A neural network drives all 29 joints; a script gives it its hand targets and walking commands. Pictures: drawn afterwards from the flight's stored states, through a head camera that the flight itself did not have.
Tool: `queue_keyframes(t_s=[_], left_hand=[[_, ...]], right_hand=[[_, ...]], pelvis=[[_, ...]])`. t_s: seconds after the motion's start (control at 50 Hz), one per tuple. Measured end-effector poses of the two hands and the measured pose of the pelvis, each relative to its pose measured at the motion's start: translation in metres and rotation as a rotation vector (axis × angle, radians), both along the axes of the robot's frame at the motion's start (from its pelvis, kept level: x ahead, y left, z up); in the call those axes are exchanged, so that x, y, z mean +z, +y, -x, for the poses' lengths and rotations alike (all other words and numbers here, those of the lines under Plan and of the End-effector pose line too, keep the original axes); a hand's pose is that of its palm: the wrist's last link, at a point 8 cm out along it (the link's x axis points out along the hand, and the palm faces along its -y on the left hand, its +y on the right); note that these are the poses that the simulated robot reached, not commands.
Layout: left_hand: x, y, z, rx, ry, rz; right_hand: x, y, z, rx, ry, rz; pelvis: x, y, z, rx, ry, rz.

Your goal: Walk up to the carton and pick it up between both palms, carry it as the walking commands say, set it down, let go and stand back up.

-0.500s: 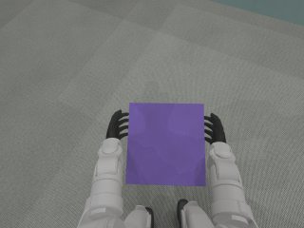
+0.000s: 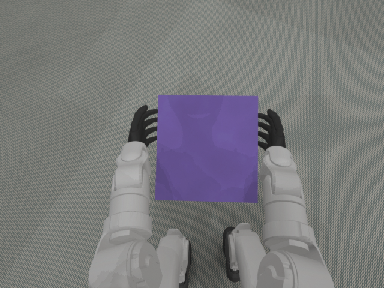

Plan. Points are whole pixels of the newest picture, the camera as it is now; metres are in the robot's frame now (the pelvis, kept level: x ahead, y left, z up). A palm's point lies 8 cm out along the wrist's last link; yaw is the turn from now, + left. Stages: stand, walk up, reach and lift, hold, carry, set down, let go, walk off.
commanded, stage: set down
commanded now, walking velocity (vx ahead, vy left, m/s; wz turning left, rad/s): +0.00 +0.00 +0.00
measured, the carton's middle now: (205, 150) +0.43 +0.00 -0.15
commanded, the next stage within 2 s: none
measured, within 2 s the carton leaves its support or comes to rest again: neither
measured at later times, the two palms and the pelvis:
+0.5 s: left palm (148, 142) +0.45 +0.14 -0.14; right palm (261, 148) +0.43 -0.14 -0.15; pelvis -0.01 +0.01 -0.08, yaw +0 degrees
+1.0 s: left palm (155, 143) +0.48 +0.14 -0.23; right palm (252, 149) +0.46 -0.14 -0.24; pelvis -0.03 +0.01 -0.15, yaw +0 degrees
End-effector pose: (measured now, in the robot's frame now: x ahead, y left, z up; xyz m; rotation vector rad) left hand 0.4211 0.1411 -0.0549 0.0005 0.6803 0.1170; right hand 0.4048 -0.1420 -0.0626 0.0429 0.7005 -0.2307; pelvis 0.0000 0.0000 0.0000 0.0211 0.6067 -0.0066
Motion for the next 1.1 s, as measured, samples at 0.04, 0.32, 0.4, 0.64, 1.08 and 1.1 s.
queue_keyframes(t_s=[0.04, 0.32, 0.4, 0.64, 1.08, 1.1], left_hand=[[-0.007, 0.0, -0.003, 0.0, 0.001, 0.0], [-0.058, -0.001, -0.021, -0.005, -0.005, -0.009], [-0.072, 0.0, -0.026, -0.006, -0.008, -0.012], [-0.113, 0.003, -0.038, -0.007, -0.008, -0.02], [-0.191, 0.003, -0.064, -0.039, 0.003, -0.037], [-0.195, 0.003, -0.065, -0.04, 0.003, -0.037]], right_hand=[[-0.007, 0.0, -0.003, -0.001, 0.001, 0.002], [-0.058, 0.001, -0.018, -0.013, -0.002, 0.013], [-0.072, 0.002, -0.022, -0.014, -0.004, 0.015], [-0.112, 0.005, -0.033, -0.015, -0.005, 0.018], [-0.188, 0.005, -0.055, -0.024, -0.003, 0.028], [-0.192, 0.005, -0.056, -0.025, -0.004, 0.028]], pelvis=[[-0.006, 0.0, 0.001, 0.001, 0.015, 0.0], [-0.049, 0.003, 0.002, 0.006, 0.116, 0.007], [-0.062, 0.004, 0.004, 0.007, 0.135, 0.009], [-0.1, 0.008, 0.014, 0.01, 0.162, 0.014], [-0.16, 0.009, 0.03, 0.013, 0.187, 0.02], [-0.163, 0.009, 0.03, 0.013, 0.189, 0.02]])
